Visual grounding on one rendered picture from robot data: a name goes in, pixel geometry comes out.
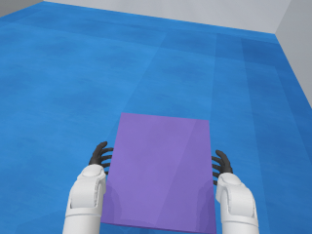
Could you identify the left robot hand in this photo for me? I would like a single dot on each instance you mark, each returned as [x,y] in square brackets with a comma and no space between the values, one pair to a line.
[97,158]

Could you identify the carton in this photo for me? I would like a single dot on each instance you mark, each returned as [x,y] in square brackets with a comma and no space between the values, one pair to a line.
[161,175]

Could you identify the right robot hand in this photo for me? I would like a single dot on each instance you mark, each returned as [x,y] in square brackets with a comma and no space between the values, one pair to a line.
[225,166]

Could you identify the right robot forearm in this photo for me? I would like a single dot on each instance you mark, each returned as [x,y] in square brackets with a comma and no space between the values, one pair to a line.
[238,213]

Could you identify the left robot forearm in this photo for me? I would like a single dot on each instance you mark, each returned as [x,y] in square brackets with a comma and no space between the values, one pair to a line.
[85,200]

